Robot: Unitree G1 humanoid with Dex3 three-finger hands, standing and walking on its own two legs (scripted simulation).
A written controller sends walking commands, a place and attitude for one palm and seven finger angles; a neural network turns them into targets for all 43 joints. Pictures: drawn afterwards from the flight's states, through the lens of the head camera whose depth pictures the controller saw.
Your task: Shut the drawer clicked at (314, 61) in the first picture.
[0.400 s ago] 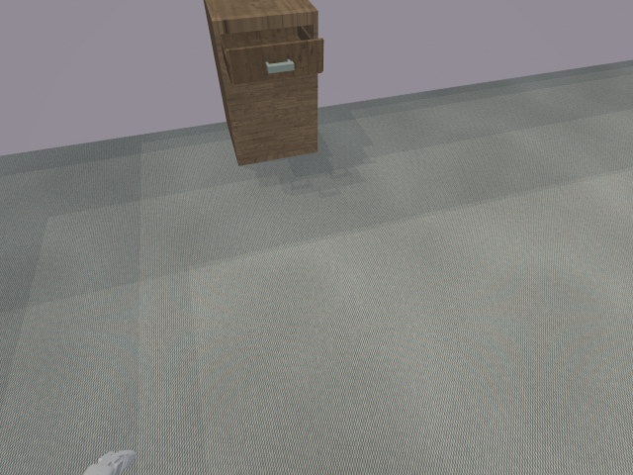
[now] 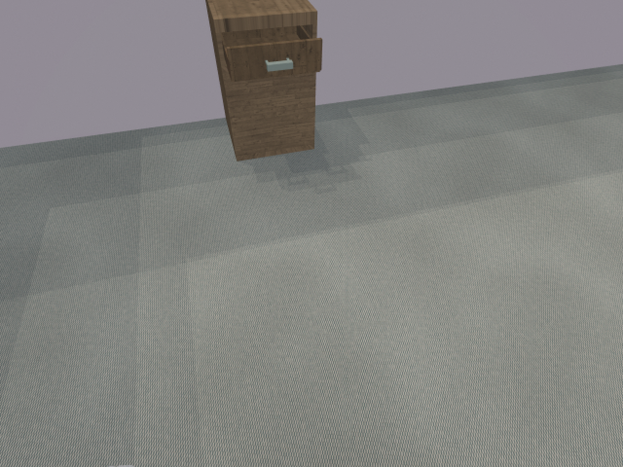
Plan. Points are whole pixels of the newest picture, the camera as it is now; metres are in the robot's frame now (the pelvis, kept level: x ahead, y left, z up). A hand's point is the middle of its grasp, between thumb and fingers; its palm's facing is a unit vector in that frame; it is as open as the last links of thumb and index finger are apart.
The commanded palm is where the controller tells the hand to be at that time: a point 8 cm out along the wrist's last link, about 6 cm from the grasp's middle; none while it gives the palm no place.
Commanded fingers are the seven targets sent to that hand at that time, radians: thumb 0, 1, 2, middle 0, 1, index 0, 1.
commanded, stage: stand and wait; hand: left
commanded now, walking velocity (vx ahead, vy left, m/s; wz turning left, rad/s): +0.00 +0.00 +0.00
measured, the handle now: (278, 63) +1.58 +0.23 -0.19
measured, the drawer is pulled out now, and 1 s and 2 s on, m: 0.16 0.16 0.16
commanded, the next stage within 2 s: look at it before walking up in 0.58 s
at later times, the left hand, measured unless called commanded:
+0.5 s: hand out of the picture +0.07 +0.25 -0.15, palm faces -0.03 -0.94 -0.33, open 7.4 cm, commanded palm none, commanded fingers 0.00 0.90 0.90 -0.20 -0.30 -0.20 -0.30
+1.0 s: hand out of the picture +0.06 +0.25 -0.15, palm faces -0.04 -0.94 -0.33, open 7.4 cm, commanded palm none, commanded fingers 0.00 0.90 0.90 -0.20 -0.30 -0.20 -0.30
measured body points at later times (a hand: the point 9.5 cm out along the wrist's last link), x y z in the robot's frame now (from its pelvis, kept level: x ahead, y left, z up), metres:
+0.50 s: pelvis -0.01 +0.00 +0.00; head -0.01 +0.00 +0.45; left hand +0.07 +0.29 -0.13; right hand +0.07 -0.30 -0.13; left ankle -0.01 +0.13 -0.74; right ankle -0.01 -0.11 -0.74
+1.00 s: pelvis -0.01 +0.00 +0.01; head +0.00 +0.00 +0.45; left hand +0.06 +0.30 -0.13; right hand +0.07 -0.29 -0.13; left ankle -0.01 +0.13 -0.74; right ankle -0.01 -0.11 -0.74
